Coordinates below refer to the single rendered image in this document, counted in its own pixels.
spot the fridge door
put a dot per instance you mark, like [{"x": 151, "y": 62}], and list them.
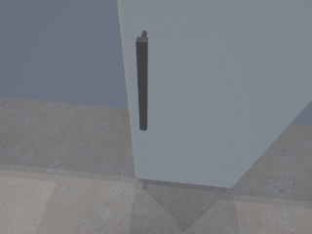
[{"x": 224, "y": 80}]

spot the handle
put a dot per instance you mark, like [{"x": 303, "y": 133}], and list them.
[{"x": 142, "y": 79}]

